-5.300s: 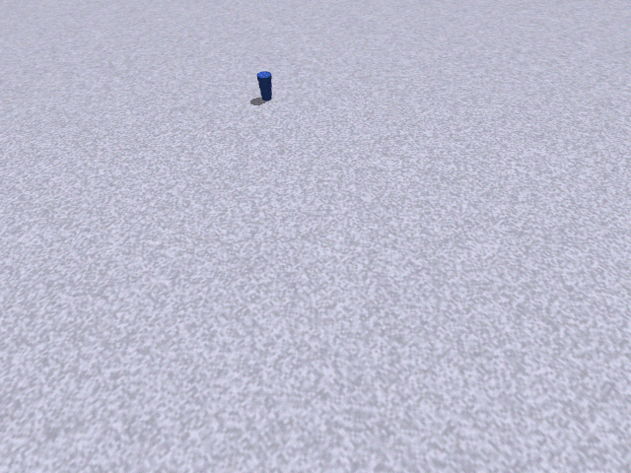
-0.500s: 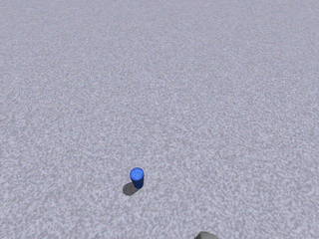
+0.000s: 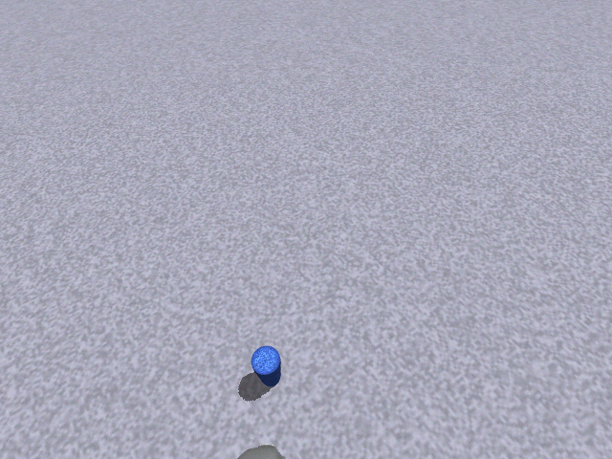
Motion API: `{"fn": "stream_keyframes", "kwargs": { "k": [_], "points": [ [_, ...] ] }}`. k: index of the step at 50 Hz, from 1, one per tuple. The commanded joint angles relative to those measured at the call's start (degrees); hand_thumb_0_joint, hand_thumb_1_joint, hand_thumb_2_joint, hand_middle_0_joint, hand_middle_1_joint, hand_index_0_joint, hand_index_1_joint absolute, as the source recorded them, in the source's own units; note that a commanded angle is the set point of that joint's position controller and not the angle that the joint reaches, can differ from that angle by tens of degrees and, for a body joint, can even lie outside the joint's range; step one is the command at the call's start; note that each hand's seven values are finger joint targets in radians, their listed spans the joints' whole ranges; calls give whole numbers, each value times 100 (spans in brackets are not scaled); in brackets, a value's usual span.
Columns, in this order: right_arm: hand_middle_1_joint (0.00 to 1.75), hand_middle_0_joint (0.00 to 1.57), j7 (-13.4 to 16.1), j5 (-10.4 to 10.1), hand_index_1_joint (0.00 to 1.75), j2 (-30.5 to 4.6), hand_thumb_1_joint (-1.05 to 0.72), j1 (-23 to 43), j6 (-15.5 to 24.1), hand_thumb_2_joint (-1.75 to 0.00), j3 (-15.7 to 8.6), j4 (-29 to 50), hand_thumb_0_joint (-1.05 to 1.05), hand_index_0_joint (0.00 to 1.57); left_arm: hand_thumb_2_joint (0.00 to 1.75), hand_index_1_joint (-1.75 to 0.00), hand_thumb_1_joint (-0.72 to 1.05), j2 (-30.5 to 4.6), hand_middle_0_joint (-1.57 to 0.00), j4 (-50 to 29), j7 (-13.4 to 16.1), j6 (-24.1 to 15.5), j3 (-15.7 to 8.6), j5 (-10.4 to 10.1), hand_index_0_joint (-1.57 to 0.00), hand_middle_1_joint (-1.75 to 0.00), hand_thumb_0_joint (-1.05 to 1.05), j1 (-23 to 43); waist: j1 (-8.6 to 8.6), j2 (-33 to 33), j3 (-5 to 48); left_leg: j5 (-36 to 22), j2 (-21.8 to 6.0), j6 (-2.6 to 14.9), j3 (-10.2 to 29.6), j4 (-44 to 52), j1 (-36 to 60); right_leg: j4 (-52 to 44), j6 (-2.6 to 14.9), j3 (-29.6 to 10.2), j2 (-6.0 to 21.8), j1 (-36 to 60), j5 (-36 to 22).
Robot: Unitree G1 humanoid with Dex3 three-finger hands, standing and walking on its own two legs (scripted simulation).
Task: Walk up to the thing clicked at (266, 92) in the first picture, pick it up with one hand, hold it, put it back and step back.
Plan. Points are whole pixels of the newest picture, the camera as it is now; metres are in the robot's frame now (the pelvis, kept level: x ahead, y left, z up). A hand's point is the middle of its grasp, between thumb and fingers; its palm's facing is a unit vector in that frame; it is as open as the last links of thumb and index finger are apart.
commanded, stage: walk up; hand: left
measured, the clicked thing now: (268, 369) +0.47 +0.19 -0.69
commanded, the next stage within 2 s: none
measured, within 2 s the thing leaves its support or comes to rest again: neither
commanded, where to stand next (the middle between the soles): +0.10 +0.01 m, yaw +0 degrees
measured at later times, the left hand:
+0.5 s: hand out of the picture +0.04 +0.27 -0.14, palm faces -0.01 -0.92 -0.39, open 7.4 cm
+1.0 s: hand out of the picture +0.14 +0.26 -0.14, palm faces -0.05 -0.94 -0.33, open 7.4 cm
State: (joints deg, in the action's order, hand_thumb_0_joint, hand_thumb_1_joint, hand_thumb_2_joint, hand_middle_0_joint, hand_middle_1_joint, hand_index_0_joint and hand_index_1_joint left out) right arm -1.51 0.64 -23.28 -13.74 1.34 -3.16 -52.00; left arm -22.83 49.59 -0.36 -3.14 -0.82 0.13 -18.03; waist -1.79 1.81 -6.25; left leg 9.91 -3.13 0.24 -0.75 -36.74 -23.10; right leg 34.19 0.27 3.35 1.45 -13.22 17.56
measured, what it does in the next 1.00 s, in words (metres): steps on the spot: left foot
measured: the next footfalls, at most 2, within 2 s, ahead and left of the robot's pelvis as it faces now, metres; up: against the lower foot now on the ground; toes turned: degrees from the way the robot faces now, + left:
left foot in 0.02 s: +0.14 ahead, +0.13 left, +0.00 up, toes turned +2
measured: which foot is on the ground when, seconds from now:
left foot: up 0.00-0.00, down 0.02-1.00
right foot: down 0.00-1.00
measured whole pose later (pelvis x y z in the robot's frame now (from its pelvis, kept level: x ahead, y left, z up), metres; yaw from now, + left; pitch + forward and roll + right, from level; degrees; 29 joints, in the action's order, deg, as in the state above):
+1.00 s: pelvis +0.04 +0.01 +0.02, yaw -1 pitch -2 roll -1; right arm -0.7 0.5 -19.8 -4.8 0.6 -0.8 -66.1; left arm -20.2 64.5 -0.2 -0.9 0.5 0.1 -3.7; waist 1.3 -0.5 -2.6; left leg 6.2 -1.7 0.0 -2.3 -21.2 -12.9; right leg 20.4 -1.5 0.7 1.4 -4.6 13.6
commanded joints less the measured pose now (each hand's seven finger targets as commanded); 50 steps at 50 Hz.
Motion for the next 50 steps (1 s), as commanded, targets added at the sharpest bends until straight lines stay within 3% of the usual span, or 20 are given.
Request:
{"fn": "stream_keyframes", "kwargs": {
  "k": [1,2,3,4,6,7,10,12,14,15,17,19,21,24,27,34,36,39,46,50],
  "points": [
    [30,20,169,33,30,-1161,-90,-500,186,-90,-295,109,0,20,90,-30,90,-994,-20,-413,132,14,-246,-133,-20,-30,0,261,311,122,958,-1565,-451,336,575,1079,1798,580,402,-343,571,-856,-1515],
    [30,20,182,59,30,-1405,-90,-204,205,-90,-305,241,0,20,90,-30,90,-768,-20,-331,128,68,-181,-216,-20,-30,0,49,139,766,1047,-1555,-1309,691,1854,1465,1709,974,131,-194,-22,-993,-42],
    [30,20,176,-21,30,-1501,-90,143,197,-90,-271,350,0,20,90,-30,90,-905,-20,-179,164,159,-170,-215,-20,-30,0,-202,39,771,1081,-925,-1664,1195,2152,1605,1446,1284,150,-325,-122,-822,1563],
    [30,20,182,-16,30,-1580,-90,363,154,-90,-313,292,0,20,90,-30,90,-1075,-20,24,204,213,-213,-152,-20,-30,0,-206,59,980,985,-131,-1772,1401,2388,1694,1048,1390,146,-447,152,-594,1686],
    [30,20,186,14,30,-1334,-90,606,89,-90,-218,292,0,20,90,-30,90,-1193,-20,238,157,221,-263,-98,-20,-30,0,-8,99,1030,793,553,-1192,1030,1704,1811,549,1110,172,-469,138,-355,1460],
    [30,20,184,49,30,-1273,-90,660,75,-90,-176,246,0,20,90,-30,90,-1173,-20,324,130,214,-287,-94,-20,-30,0,-42,74,1126,753,594,-986,873,1468,1719,601,848,128,-418,124,-363,1166],
    [30,20,133,-25,30,-1209,-90,955,1,-90,-128,193,0,20,90,-30,90,-968,-20,678,144,152,-244,-50,-20,-30,0,-246,-66,1061,923,580,-808,704,1105,1280,664,-351,62,-104,-51,131,49],
    [30,20,115,-77,30,-1003,-90,902,-50,-90,-54,145,0,20,90,-30,90,-1030,-20,779,190,92,-260,44,-20,-30,0,-50,-7,697,954,722,-773,496,1054,1221,360,-748,98,-347,83,531,-220],
    [30,20,102,-115,30,-955,-90,985,-85,-90,-36,13,0,20,90,-30,90,-1251,-20,626,141,83,-248,86,-20,-30,0,608,214,157,468,1945,-467,241,926,1534,481,-1104,249,-1009,436,-407,1023],
    [30,20,105,-72,30,-1038,-90,954,-93,-90,-72,-103,0,20,90,-30,90,-1247,-20,604,108,99,-229,84,-20,-30,0,844,272,61,254,2146,-449,207,971,1588,719,-1141,245,-941,404,-835,1406],
    [30,20,81,-28,30,-1091,-90,1151,-66,-90,-67,-178,0,20,90,-30,90,-1025,-20,737,82,90,-171,9,-20,-30,0,753,179,201,133,2260,-561,257,1154,1706,636,-1165,223,-765,285,-802,1228],
    [30,20,47,-30,30,-972,-90,1242,-32,-90,-8,-228,0,20,90,-30,90,-974,-20,887,79,12,-153,15,-20,-30,0,603,119,81,364,1641,-535,275,1021,1596,835,-1336,259,-854,367,-557,747],
    [30,20,40,-55,30,-922,-90,1178,-2,-90,13,-331,0,20,90,-30,90,-1051,-20,934,81,-46,-162,38,-20,-30,0,744,195,-149,571,937,-412,216,792,1382,1180,-1589,270,-1062,528,-483,367],
    [30,20,46,-60,30,-943,-90,1047,-9,-90,-1,-538,0,20,90,-30,90,-1105,-20,909,67,-34,-162,44,-20,-30,0,1099,303,-377,470,928,-313,158,693,1418,1301,-1778,230,-1118,604,-668,674],
    [30,20,33,-62,30,-907,-90,1148,-22,-90,22,-615,0,20,90,-30,90,-1074,-20,969,74,-30,-145,54,-20,-30,0,1058,239,-484,437,732,-324,165,653,1441,1358,-1910,196,-1069,615,-548,587],
    [30,20,74,-46,30,-861,-90,1068,31,-90,61,-866,0,20,90,-30,90,-1051,-20,1107,110,0,-167,-15,-20,-30,0,1177,190,-367,733,-791,-391,135,532,1498,1480,-1671,113,-792,613,308,-1150],
    [30,20,89,-48,30,-853,-90,1113,35,-90,80,-913,0,20,90,-30,90,-1025,-20,1156,121,28,-165,-42,-20,-30,0,1138,133,-266,775,-1050,-430,149,519,1525,1547,-1659,90,-735,597,404,-1326],
    [30,20,116,-37,30,-885,-90,1057,28,-90,64,-1000,0,20,90,-30,90,-1038,-20,1157,122,72,-173,-38,-20,-30,0,1345,187,-174,836,-1028,-449,138,502,1630,1564,-1660,109,-715,607,540,-1281],
    [30,20,136,-16,30,-954,-90,1248,26,-90,39,-1055,0,20,90,-30,90,-946,-20,1282,86,145,-117,-4,-20,-30,0,1424,174,188,640,96,-534,127,694,2129,1283,-1758,113,-653,495,570,-701],
    [30,20,135,-16,30,-916,-90,1217,41,-90,39,-1084,0,20,90,-30,90,-942,-20,1307,74,129,-117,15,-20,-30,0,1521,223,51,729,52,-501,107,662,2137,1324,-1817,100,-680,510,658,-798]
  ]
}}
